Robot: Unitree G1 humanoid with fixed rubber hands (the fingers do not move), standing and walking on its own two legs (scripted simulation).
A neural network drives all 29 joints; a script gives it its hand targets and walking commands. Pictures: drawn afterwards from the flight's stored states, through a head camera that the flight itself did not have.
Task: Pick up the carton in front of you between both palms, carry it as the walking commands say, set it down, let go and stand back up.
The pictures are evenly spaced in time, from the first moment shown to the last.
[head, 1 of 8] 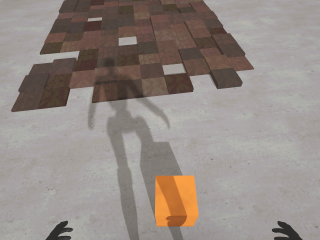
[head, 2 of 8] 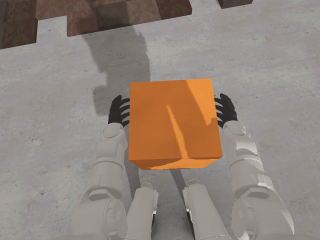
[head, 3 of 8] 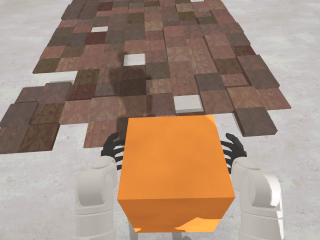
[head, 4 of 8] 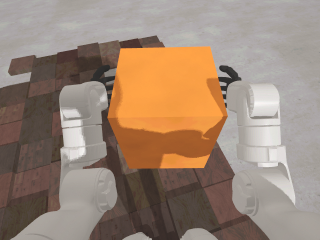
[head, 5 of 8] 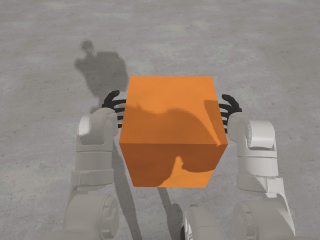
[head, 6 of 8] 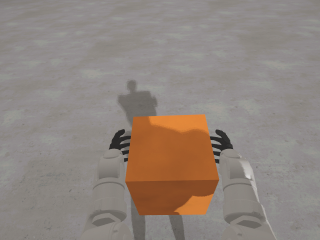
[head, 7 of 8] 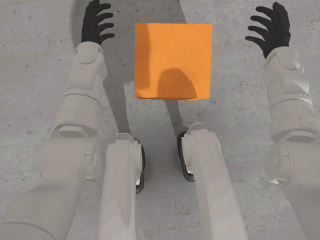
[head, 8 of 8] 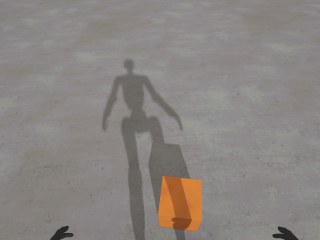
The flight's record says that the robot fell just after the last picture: no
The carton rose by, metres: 0.80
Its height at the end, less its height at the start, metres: +0.00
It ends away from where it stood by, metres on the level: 6.18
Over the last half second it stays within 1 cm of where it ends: yes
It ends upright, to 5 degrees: yes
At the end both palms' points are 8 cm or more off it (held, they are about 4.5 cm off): yes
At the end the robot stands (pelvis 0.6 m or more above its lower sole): yes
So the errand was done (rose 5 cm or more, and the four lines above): yes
